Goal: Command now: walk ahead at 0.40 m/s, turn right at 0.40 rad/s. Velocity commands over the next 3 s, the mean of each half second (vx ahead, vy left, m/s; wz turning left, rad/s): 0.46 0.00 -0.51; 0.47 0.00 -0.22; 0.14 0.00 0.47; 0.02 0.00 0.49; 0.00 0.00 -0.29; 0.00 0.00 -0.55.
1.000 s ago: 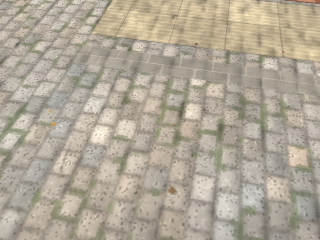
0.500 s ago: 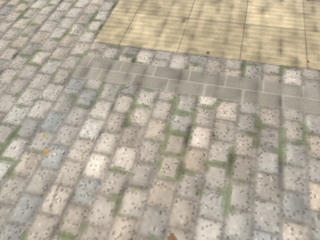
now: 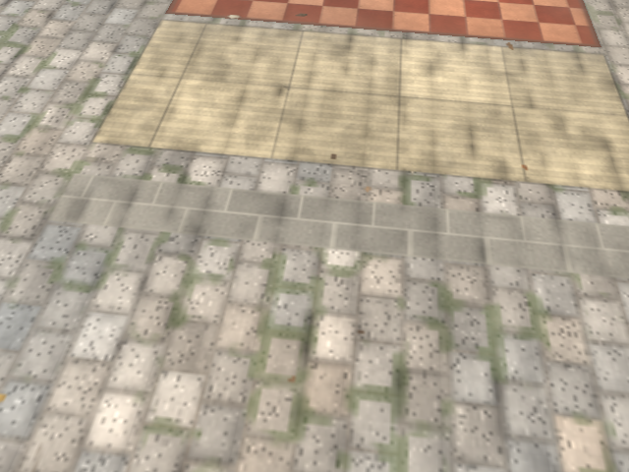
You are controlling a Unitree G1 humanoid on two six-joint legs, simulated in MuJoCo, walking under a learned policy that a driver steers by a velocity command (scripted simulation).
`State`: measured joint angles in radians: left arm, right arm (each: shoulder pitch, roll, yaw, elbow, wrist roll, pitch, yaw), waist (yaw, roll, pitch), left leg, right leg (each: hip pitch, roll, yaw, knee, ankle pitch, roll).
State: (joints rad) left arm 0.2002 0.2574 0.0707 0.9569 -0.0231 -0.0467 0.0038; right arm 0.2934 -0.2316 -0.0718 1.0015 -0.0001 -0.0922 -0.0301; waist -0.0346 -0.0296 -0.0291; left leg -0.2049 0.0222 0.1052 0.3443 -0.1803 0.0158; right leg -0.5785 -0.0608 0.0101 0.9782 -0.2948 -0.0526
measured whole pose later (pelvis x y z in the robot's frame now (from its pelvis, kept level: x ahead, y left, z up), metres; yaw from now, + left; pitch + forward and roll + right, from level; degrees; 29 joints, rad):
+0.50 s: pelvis +0.20 -0.12 +0.00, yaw -17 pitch +3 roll +2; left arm 0.38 0.20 0.07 0.89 -0.02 -0.07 0.00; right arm 0.02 -0.27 -0.08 0.86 0.00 -0.11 -0.01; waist 0.05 0.03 0.00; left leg -0.67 0.08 -0.04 0.86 -0.09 0.00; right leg -0.15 0.07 0.05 0.31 -0.20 -0.09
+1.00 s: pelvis +0.49 -0.18 +0.00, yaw -21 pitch +2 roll +1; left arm 0.15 0.26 0.07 0.77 0.01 -0.10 0.02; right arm 0.29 -0.25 -0.06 0.91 0.00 -0.09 0.02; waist -0.05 -0.02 0.05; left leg -0.24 -0.10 -0.06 0.33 -0.12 0.08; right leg -0.56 -0.05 0.07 0.99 -0.34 0.01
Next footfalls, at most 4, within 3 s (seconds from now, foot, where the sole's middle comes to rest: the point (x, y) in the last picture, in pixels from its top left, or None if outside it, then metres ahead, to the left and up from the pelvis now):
0.24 right None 0.19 -0.19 -0.78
0.76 left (371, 443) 0.58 -0.13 -0.78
1.22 right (477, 396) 0.68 -0.38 -0.78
1.64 left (364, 414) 0.65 -0.12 -0.78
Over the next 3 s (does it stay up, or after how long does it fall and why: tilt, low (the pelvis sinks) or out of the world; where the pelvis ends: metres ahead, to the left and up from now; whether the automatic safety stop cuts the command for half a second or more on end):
stays up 0.61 -0.29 -0.01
